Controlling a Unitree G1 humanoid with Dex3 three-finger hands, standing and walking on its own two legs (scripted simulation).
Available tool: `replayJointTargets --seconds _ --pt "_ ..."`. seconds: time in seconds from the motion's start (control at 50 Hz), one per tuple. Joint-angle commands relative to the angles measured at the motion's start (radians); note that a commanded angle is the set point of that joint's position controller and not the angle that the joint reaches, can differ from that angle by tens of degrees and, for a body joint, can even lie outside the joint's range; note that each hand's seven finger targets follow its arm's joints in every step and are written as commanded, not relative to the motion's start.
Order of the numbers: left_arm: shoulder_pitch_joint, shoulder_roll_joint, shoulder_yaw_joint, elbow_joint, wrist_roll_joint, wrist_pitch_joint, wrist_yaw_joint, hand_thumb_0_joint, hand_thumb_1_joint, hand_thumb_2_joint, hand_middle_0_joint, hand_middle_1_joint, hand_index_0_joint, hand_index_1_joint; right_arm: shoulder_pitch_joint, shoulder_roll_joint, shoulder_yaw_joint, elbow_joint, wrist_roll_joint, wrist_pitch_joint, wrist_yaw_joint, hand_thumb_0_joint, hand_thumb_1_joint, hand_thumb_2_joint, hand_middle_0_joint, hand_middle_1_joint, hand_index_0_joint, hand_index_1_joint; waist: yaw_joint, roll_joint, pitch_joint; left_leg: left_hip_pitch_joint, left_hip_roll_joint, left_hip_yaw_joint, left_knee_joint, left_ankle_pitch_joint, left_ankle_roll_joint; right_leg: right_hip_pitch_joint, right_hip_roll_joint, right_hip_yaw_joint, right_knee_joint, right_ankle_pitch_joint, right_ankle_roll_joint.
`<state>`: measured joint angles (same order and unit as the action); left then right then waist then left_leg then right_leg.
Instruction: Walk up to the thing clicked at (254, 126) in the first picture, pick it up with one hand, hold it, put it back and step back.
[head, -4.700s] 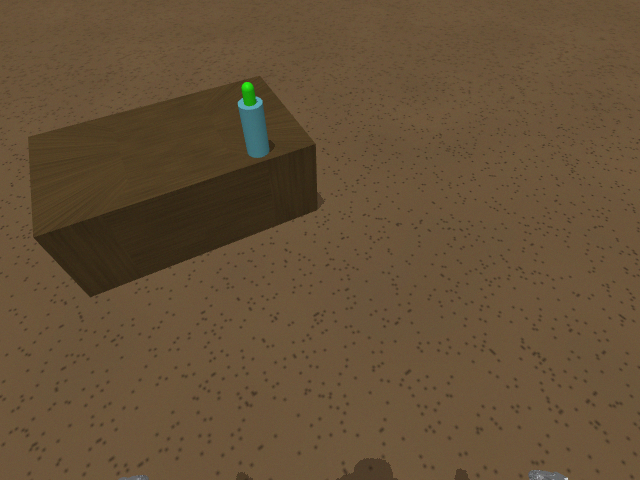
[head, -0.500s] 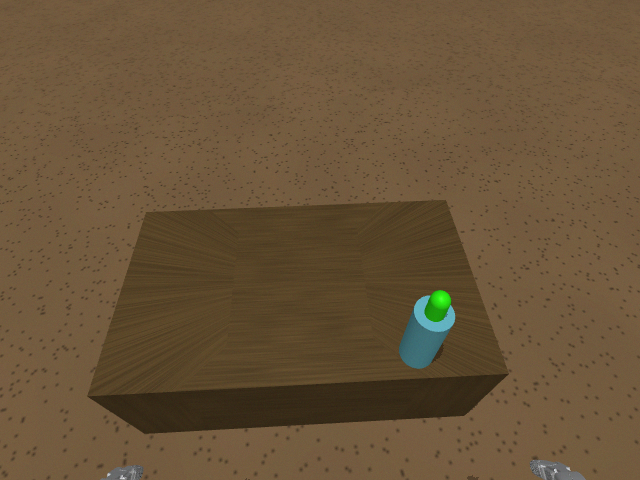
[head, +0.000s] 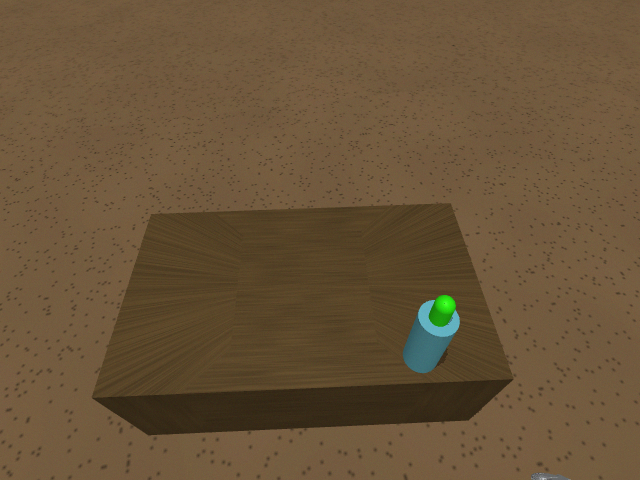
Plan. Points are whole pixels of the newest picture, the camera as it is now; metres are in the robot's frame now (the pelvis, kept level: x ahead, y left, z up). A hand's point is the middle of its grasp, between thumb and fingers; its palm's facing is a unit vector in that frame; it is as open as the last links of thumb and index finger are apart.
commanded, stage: walk up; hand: right
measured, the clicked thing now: (431, 331) +0.42 -0.22 -0.29
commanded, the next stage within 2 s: stand in 0.28 s
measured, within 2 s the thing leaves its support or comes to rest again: neither
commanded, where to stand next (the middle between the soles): +0.05 +0.00 m, yaw +0 degrees
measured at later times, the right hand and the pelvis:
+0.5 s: hand out of the picture +0.09 -0.26 -0.15, palm faces +0.00 +0.94 -0.33, open 7.4 cm; pelvis +0.01 -0.01 +0.00, yaw +0 degrees
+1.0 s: hand out of the picture +0.09 -0.27 -0.15, palm faces -0.01 +0.94 -0.35, open 7.4 cm; pelvis +0.01 -0.02 +0.00, yaw +0 degrees
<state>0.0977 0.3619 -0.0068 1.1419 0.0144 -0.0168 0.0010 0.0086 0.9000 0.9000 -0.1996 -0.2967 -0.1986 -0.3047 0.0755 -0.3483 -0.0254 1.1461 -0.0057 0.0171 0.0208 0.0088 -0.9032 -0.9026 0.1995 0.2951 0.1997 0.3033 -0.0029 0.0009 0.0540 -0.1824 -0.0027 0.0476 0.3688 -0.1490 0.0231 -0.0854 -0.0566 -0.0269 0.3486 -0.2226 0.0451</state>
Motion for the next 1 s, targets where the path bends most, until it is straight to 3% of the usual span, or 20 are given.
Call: replayJointTargets --seconds 0.0,0.16,0.24,0.26,0.36,0.42,0.54,0.84,0.98 --pt "-0.049 0.219 0.044 -0.058 0.002 -0.018 0.018 0.0 0.9 0.9 -0.2 -0.3 -0.2 -0.3 -0.072 -0.221 -0.043 -0.073 -0.004 -0.022 -0.011 0.0 -0.9 -0.9 0.2 0.3 0.2 0.3 0.004 0.03 -0.078 0.051 0.126 -0.143 -0.091 0.02 0.008 -0.045 -0.077 0.05 -0.051 0.092 -0.058" --pt "-0.047 0.216 0.048 -0.06 0.006 -0.019 0.017 0.0 0.9 0.9 -0.2 -0.3 -0.2 -0.3 -0.06 -0.217 -0.042 -0.073 -0.004 -0.024 -0.012 0.0 -0.9 -0.9 0.2 0.3 0.2 0.3 0.0 0.029 -0.07 0.023 0.126 -0.154 -0.106 -0.016 0.009 -0.029 -0.074 0.048 -0.057 0.076 -0.06" --pt "-0.036 0.22 0.048 -0.063 0.006 -0.022 0.017 0.0 0.9 0.9 -0.2 -0.3 -0.2 -0.3 -0.059 -0.219 -0.042 -0.079 -0.005 -0.023 -0.011 0.0 -0.9 -0.9 0.2 0.3 0.2 0.3 0.001 0.013 -0.087 0.054 0.119 -0.14 -0.082 0.024 0.008 -0.037 -0.083 0.055 -0.066 0.107 -0.06" --pt "-0.026 0.194 0.041 -0.051 0.0 -0.016 0.012 0.0 0.9 0.9 -0.2 -0.3 -0.2 -0.3 -0.042 -0.195 -0.026 -0.07 0.002 -0.035 -0.014 0.0 -0.9 -0.9 0.2 0.3 0.2 0.3 -0.007 -0.04 -0.087 0.069 0.136 -0.157 -0.099 0.054 0.004 -0.043 -0.087 0.061 -0.081 0.071 -0.056" --pt "-0.031 0.196 0.041 -0.063 -0.005 -0.016 0.01 0.0 0.9 0.9 -0.2 -0.3 -0.2 -0.3 -0.055 -0.213 -0.026 -0.064 -0.002 -0.049 -0.019 0.0 -0.9 -0.9 0.2 0.3 0.2 0.3 -0.002 -0.003 -0.106 0.107 0.144 -0.145 -0.068 0.181 0.002 -0.033 -0.093 0.07 -0.09 0.11 -0.051" --pt "-0.03 0.204 0.044 -0.061 -0.002 -0.015 0.009 0.0 0.9 0.9 -0.2 -0.3 -0.2 -0.3 -0.058 -0.213 -0.025 -0.063 -0.001 -0.048 -0.022 0.0 -0.9 -0.9 0.2 0.3 0.2 0.3 -0.006 0.0 -0.086 0.098 0.139 -0.138 -0.072 0.146 -0.005 -0.039 -0.091 0.07 -0.102 0.098 -0.05" --pt "-0.019 0.203 0.046 -0.061 -0.002 -0.016 0.008 0.0 0.9 0.9 -0.2 -0.3 -0.2 -0.3 -0.053 -0.206 -0.018 -0.06 0.001 -0.051 -0.023 0.0 -0.9 -0.9 0.2 0.3 0.2 0.3 -0.004 0.003 -0.098 0.107 0.142 -0.128 -0.065 0.195 -0.006 -0.011 -0.096 0.072 -0.104 0.161 -0.049" --pt "-0.024 0.198 0.049 -0.065 -0.001 -0.01 0.006 0.0 0.9 0.9 -0.2 -0.3 -0.2 -0.3 -0.047 -0.21 -0.017 -0.06 -0.001 -0.047 -0.026 0.0 -0.9 -0.9 0.2 0.3 0.2 0.3 -0.007 0.006 -0.058 0.07 0.136 -0.132 -0.087 0.085 -0.011 -0.023 -0.091 0.074 -0.124 0.074 -0.056" --pt "-0.02 0.202 0.049 -0.068 -0.003 -0.012 0.006 0.0 0.9 0.9 -0.2 -0.3 -0.2 -0.3 -0.044 -0.21 -0.013 -0.058 -0.001 -0.05 -0.027 0.0 -0.9 -0.9 0.2 0.3 0.2 0.3 0.001 -0.001 -0.078 0.091 0.144 -0.133 -0.076 0.16 -0.005 -0.008 -0.095 0.073 -0.115 0.12 -0.056"
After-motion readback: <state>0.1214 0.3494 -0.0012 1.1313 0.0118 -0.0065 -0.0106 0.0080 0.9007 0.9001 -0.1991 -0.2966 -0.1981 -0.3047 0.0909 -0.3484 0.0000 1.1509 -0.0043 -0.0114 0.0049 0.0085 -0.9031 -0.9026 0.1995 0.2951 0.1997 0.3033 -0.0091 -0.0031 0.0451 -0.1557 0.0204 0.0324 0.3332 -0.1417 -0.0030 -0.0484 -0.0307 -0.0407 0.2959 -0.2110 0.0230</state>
